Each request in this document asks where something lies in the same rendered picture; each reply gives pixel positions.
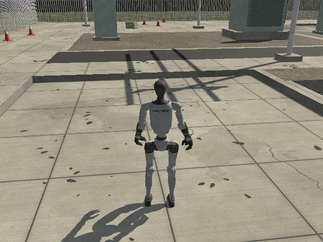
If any robot left hand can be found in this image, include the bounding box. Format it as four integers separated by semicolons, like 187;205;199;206
134;136;146;146

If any right robot upper arm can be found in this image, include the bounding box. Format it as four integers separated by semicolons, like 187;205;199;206
171;102;185;130

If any robot right forearm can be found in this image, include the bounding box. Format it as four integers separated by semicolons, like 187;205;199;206
181;122;191;141

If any right robot thigh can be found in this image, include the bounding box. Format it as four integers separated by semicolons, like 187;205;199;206
167;140;179;175

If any robot left forearm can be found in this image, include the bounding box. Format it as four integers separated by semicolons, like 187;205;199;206
135;122;143;139

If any robot left foot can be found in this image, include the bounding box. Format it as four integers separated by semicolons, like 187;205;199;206
145;194;152;207

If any robot right hand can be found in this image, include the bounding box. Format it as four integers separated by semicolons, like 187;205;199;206
182;139;193;150

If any left robot upper arm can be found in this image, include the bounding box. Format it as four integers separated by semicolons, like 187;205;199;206
138;102;150;130

